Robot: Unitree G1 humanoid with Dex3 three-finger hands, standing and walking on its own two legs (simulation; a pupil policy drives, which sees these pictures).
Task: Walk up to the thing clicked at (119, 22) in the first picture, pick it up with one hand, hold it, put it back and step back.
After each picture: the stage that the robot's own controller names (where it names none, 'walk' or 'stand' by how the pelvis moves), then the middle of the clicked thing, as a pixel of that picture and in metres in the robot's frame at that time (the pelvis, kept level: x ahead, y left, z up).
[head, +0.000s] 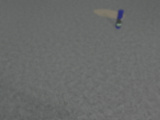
stand; (119, 19) +1.82 -0.42 -0.66
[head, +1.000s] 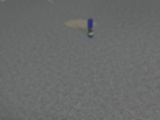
walk; (90, 28) +1.73 +0.06 -0.63
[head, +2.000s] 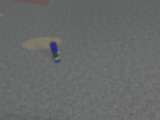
walk; (55, 52) +1.15 +0.37 -0.65
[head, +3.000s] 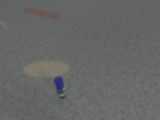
walk; (60, 88) +0.73 +0.27 -0.65
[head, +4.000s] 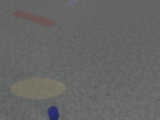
walk; (54, 118) +0.47 +0.21 -0.63
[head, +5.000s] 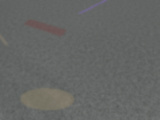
stand; out of the picture +0.41 +0.20 -0.65
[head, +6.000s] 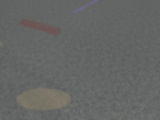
stand; out of the picture +0.40 +0.22 -0.66
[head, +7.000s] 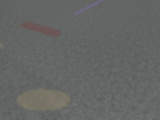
stand; out of the picture +0.41 +0.23 -0.66
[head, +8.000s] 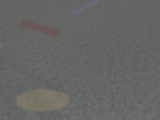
stand; out of the picture +0.40 +0.23 -0.66
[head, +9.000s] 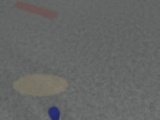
go down; (56, 117) +0.42 +0.22 -0.64
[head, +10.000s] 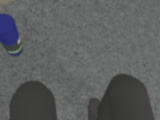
go down; (10, 39) +0.50 +0.25 -0.23
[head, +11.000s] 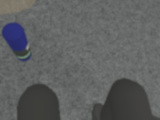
close in; (19, 45) +0.50 +0.24 -0.25
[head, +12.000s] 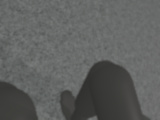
close in; out of the picture +0.48 +0.29 -0.17
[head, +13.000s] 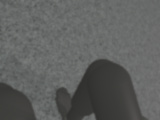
lift; out of the picture +0.46 +0.29 -0.17
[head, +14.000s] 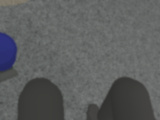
lift; (1, 59) +0.36 +0.26 -0.07
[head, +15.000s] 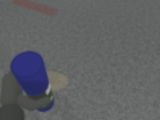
hold; (37, 87) +0.31 +0.16 +0.07
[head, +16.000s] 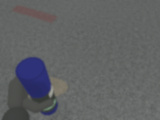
hold; (41, 91) +0.31 +0.16 +0.05
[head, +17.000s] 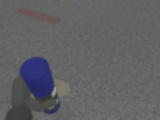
hold; (44, 90) +0.31 +0.15 +0.05
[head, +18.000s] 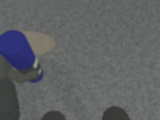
crouch; (25, 62) +0.41 +0.19 -0.02
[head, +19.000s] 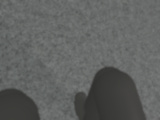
lower; out of the picture +0.50 +0.26 -0.10
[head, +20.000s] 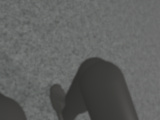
lower; out of the picture +0.48 +0.28 -0.18
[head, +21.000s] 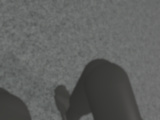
lower; out of the picture +0.47 +0.29 -0.17
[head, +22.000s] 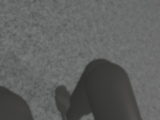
lower; out of the picture +0.46 +0.29 -0.17
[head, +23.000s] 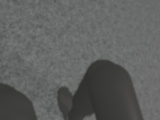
rest; out of the picture +0.46 +0.28 -0.16
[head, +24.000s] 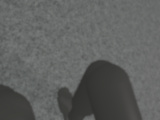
open; out of the picture +0.46 +0.26 -0.18
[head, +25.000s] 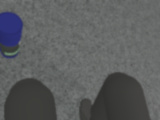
stand; (9, 39) +0.47 +0.23 -0.20
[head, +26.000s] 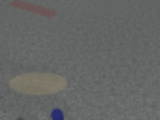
stand; out of the picture +0.41 +0.16 -0.57
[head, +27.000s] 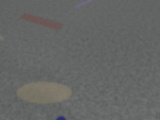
stand; out of the picture +0.41 +0.17 -0.60
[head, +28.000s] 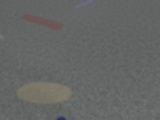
stand; out of the picture +0.41 +0.17 -0.60
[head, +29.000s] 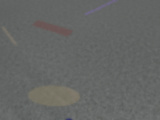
walk; out of the picture +0.43 +0.16 -0.65
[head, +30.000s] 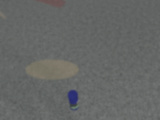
walk; (73, 100) +0.50 +0.11 -0.64
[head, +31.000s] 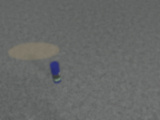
walk; (55, 73) +0.73 +0.22 -0.63
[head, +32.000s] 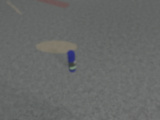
stand; (71, 61) +1.03 +0.20 -0.63
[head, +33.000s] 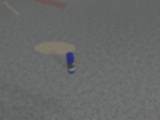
stand; (70, 63) +1.02 +0.18 -0.66
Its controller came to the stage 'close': yes
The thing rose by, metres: 0.70
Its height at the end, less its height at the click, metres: +0.00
